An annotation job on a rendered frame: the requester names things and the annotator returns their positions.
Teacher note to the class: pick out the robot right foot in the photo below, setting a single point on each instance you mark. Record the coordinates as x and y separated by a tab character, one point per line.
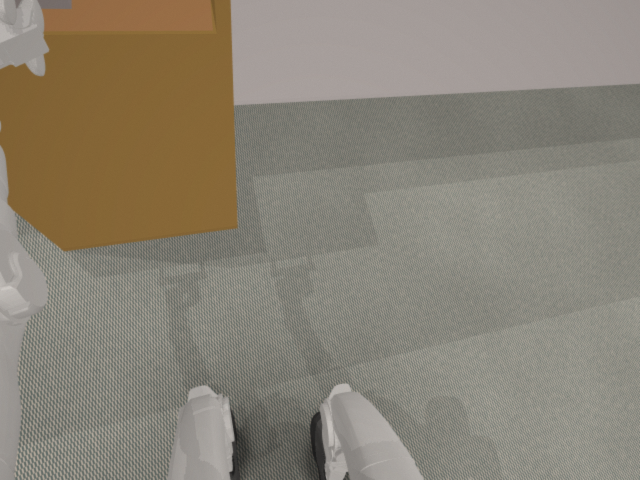
317	444

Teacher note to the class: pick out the robot left thigh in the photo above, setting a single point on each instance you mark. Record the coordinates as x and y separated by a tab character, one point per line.
204	432

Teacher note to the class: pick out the left robot hand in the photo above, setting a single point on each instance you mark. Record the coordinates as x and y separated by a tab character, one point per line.
21	35

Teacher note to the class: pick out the cabinet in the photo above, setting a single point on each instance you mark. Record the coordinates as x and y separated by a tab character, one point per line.
129	136

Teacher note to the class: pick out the drawer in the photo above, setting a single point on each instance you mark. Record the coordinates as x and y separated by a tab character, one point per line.
131	15

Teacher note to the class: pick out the robot left upper arm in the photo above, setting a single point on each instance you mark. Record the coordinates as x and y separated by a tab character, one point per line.
23	292

